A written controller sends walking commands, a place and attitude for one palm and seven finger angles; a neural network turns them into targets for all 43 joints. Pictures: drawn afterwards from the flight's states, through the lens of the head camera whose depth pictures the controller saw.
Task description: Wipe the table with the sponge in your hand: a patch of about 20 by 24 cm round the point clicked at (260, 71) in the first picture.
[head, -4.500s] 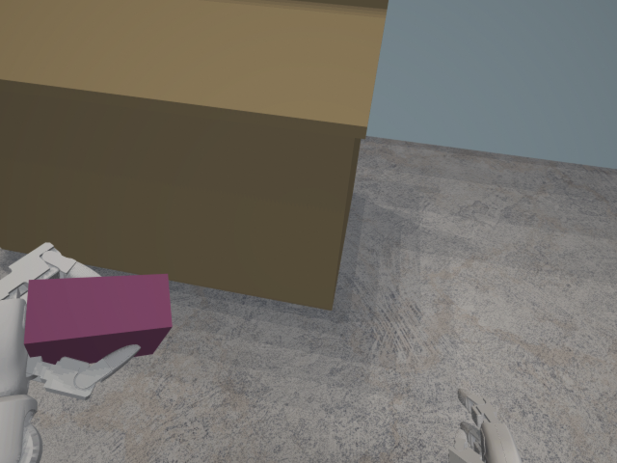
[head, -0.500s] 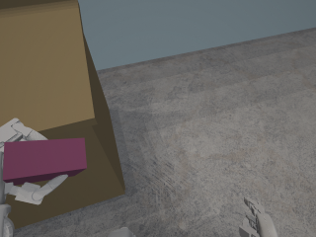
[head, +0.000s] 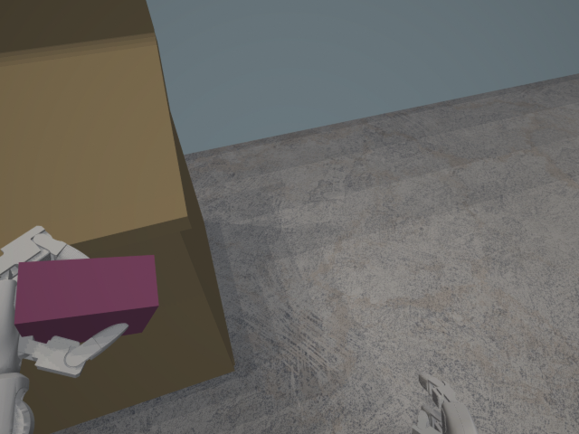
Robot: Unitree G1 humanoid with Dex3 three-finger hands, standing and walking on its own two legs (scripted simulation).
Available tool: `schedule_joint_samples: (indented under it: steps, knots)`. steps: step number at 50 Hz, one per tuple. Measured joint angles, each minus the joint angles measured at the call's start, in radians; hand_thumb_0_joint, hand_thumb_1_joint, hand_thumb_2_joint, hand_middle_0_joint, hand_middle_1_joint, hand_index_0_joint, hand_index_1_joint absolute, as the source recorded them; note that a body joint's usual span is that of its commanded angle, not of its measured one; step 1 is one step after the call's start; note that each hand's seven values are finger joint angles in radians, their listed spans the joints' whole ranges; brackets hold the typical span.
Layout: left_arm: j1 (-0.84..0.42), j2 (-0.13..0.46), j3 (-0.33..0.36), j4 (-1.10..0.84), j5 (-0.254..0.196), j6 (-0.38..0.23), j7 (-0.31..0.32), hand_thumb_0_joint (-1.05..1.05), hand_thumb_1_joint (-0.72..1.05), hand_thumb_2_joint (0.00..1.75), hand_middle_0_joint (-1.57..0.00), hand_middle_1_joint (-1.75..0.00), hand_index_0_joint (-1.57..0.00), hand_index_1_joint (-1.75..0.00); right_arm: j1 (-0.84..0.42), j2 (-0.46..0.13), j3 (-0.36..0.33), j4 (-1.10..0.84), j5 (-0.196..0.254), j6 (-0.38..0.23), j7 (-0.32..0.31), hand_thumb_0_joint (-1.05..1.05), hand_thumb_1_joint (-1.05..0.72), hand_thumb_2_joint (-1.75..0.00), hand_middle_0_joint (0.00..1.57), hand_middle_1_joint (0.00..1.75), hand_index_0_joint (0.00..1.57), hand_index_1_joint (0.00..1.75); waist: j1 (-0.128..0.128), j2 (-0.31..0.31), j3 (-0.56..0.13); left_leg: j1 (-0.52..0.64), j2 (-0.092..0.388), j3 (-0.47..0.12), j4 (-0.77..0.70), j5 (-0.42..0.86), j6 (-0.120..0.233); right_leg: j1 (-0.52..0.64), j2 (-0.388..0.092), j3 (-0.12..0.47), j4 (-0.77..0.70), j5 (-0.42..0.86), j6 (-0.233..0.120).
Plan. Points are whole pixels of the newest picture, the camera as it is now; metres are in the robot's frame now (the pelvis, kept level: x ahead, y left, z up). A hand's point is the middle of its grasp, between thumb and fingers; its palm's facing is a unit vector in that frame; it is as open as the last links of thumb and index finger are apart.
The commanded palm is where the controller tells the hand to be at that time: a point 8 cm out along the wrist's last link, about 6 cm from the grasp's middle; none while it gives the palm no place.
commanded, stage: come to a stop and stand still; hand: left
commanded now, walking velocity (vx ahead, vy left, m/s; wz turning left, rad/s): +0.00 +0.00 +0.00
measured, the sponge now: (109, 301) +0.22 +0.21 +0.15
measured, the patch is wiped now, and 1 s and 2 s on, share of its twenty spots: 0.00 0.00 0.00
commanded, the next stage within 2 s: look again from close up in 0.92 s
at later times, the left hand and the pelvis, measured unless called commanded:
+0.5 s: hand (52, 331) +0.18 +0.24 +0.16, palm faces +0.38 -0.84 -0.38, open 9.4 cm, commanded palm +0.13 +0.29 +0.18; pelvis -0.03 +0.01 +0.00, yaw +0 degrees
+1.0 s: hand (52, 309) +0.20 +0.25 +0.16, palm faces +0.38 -0.84 -0.38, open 9.4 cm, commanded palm +0.15 +0.29 +0.18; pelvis -0.01 +0.02 +0.01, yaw +0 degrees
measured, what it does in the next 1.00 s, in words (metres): stands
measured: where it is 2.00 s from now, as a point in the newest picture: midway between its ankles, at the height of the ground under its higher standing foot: outside the picture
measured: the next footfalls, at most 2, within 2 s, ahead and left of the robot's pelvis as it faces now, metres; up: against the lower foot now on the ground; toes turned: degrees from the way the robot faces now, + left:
none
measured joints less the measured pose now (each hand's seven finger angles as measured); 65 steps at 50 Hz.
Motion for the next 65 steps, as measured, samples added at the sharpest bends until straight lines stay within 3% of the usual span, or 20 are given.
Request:
schedule_joint_samples:
  steps: [3, 8, 16, 28, 37, 51, 53, 54, 56, 59, 62, 65]
  knots:
    - [-0.028, 0.004, -0.007, 0.014, 0.005, -0.004, 0.004, 0.00, -0.44, 1.00, -0.82, -1.34, -0.82, -1.34, 0.014, -0.022, -0.015, 0.017, 0.000, 0.002, -0.017, 0.01, -0.91, -0.90, 0.20, 0.30, 0.20, 0.30, -0.010, -0.007, -0.002, 0.060, -0.008, -0.006, -0.089, 0.079, 0.009, 0.001, 0.000, -0.014, 0.011, -0.002, 0.005]
    - [-0.022, 0.019, 0.011, 0.035, 0.013, -0.023, 0.007, -0.01, -0.44, 1.00, -0.82, -1.34, -0.82, -1.34, 0.029, -0.033, -0.023, -0.001, -0.002, 0.004, -0.031, 0.01, -0.91, -0.90, 0.20, 0.30, 0.20, 0.30, -0.013, -0.038, -0.012, 0.079, -0.015, 0.015, -0.143, 0.101, 0.008, 0.007, -0.006, 0.006, -0.030, 0.033, 0.025]
    - [-0.011, 0.005, -0.010, 0.049, 0.018, -0.033, 0.008, 0.00, -0.44, 1.00, -0.82, -1.34, -0.82, -1.34, 0.027, -0.043, -0.033, -0.010, -0.001, -0.014, -0.024, 0.01, -0.91, -0.90, 0.20, 0.30, 0.20, 0.30, -0.014, -0.016, -0.024, 0.036, -0.005, 0.005, -0.114, 0.084, 0.009, -0.013, 0.009, 0.001, -0.056, 0.071, -0.001]
    - [-0.024, 0.012, -0.009, 0.046, 0.027, -0.024, 0.017, -0.01, -0.44, 1.00, -0.82, -1.34, -0.82, -1.34, 0.040, -0.011, -0.007, -0.005, -0.007, -0.013, -0.031, 0.01, -0.91, -0.90, 0.20, 0.30, 0.20, 0.30, -0.007, -0.025, -0.009, 0.054, -0.027, 0.001, -0.157, 0.136, 0.023, -0.003, -0.007, 0.008, -0.072, 0.077, 0.032]
    - [-0.033, -0.009, -0.015, 0.063, 0.026, -0.025, 0.014, -0.01, -0.44, 1.00, -0.82, -1.34, -0.82, -1.34, 0.014, -0.001, 0.003, 0.001, -0.006, -0.023, -0.018, 0.01, -0.91, -0.90, 0.20, 0.30, 0.20, 0.30, 0.004, -0.013, -0.007, 0.052, -0.030, 0.009, -0.155, 0.127, 0.027, -0.004, -0.008, 0.018, -0.077, 0.083, 0.024]
    - [-0.022, 0.003, -0.011, 0.042, 0.017, -0.026, 0.015, -0.01, -0.44, 1.00, -0.82, -1.34, -0.82, -1.34, -0.008, -0.022, -0.013, -0.022, -0.001, -0.011, -0.024, 0.01, -0.91, -0.90, 0.20, 0.30, 0.20, 0.30, -0.001, -0.024, -0.010, 0.059, -0.033, 0.006, -0.157, 0.110, 0.029, 0.005, -0.010, 0.016, -0.081, 0.067, 0.029]
    - [-0.155, 0.085, 0.023, 0.094, 0.070, -0.046, -0.035, -0.01, -0.44, 1.00, -0.82, -1.34, -0.82, -1.34, 0.017, -0.019, -0.035, -0.026, -0.008, -0.043, -0.022, 0.01, -0.91, -0.90, 0.20, 0.30, 0.20, 0.30, 0.036, -0.030, 0.006, 0.031, -0.026, -0.010, -0.128, 0.102, 0.030, -0.004, -0.003, 0.000, -0.082, 0.069, 0.028]
    - [-0.227, 0.120, 0.049, 0.147, 0.064, -0.073, -0.047, 0.00, -0.44, 1.00, -0.82, -1.34, -0.82, -1.34, 0.018, -0.018, -0.035, -0.018, -0.005, -0.051, -0.017, 0.01, -0.91, -0.90, 0.20, 0.30, 0.20, 0.30, 0.049, -0.038, 0.013, 0.023, -0.025, -0.015, -0.121, 0.103, 0.029, -0.010, -0.002, -0.003, -0.079, 0.070, 0.023]
    - [-0.294, 0.134, 0.099, 0.203, 0.029, -0.090, -0.045, 0.00, -0.44, 1.00, -0.82, -1.34, -0.82, -1.34, 0.009, -0.022, -0.031, -0.012, 0.002, -0.061, 0.005, 0.01, -0.91, -0.90, 0.20, 0.30, 0.20, 0.30, 0.051, -0.049, 0.031, 0.029, -0.027, -0.011, -0.130, 0.111, 0.027, -0.008, -0.002, 0.003, -0.083, 0.075, 0.022]
    - [-0.229, 0.080, 0.107, 0.158, -0.003, -0.092, -0.029, 0.00, -0.44, 1.00, -0.82, -1.34, -0.82, -1.35, 0.012, -0.033, -0.032, -0.027, 0.007, -0.082, 0.031, 0.01, -0.91, -0.90, 0.20, 0.30, 0.20, 0.30, 0.027, -0.053, 0.033, 0.055, -0.041, 0.011, -0.163, 0.115, 0.040, 0.000, -0.016, 0.025, -0.091, 0.077, 0.037]
    - [-0.103, 0.034, 0.042, 0.078, -0.001, -0.101, -0.038, 0.00, -0.44, 1.00, -0.82, -1.34, -0.82, -1.35, 0.027, -0.035, -0.036, -0.036, 0.007, -0.096, 0.035, 0.01, -0.91, -0.90, 0.20, 0.30, 0.20, 0.30, 0.010, -0.058, 0.022, 0.071, -0.055, 0.025, -0.185, 0.113, 0.055, 0.006, -0.029, 0.039, -0.096, 0.070, 0.052]
    - [-0.037, 0.029, -0.005, 0.050, 0.012, -0.106, -0.055, 0.00, -0.44, 1.01, -0.82, -1.34, -0.82, -1.35, 0.042, -0.024, -0.033, -0.035, 0.005, -0.101, 0.025, 0.01, -0.91, -0.90, 0.20, 0.30, 0.20, 0.30, 0.007, -0.074, 0.016, 0.082, -0.068, 0.023, -0.194, 0.107, 0.065, 0.015, -0.041, 0.038, -0.095, 0.057, 0.062]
